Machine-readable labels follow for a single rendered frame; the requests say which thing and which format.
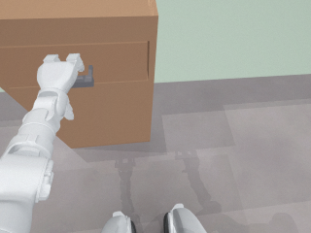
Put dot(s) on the cabinet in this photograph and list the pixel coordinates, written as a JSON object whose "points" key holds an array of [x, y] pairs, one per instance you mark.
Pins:
{"points": [[105, 114]]}

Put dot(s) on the drawer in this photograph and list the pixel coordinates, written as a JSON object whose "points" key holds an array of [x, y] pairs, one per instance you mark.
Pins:
{"points": [[111, 62]]}

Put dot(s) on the robot left upper arm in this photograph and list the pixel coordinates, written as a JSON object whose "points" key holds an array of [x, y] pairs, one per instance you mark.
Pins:
{"points": [[24, 181]]}

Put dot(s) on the robot left hand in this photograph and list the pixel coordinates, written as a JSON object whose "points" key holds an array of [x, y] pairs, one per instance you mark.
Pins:
{"points": [[61, 75]]}

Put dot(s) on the right robot shin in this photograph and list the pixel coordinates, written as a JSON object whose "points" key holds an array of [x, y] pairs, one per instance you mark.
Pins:
{"points": [[177, 206]]}

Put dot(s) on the robot right thigh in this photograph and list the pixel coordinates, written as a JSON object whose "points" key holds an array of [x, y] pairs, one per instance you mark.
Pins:
{"points": [[182, 220]]}

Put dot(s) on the handle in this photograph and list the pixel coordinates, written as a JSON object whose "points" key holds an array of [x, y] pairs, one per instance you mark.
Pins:
{"points": [[85, 80]]}

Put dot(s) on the left robot forearm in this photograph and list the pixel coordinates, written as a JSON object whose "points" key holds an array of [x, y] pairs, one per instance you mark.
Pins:
{"points": [[39, 126]]}

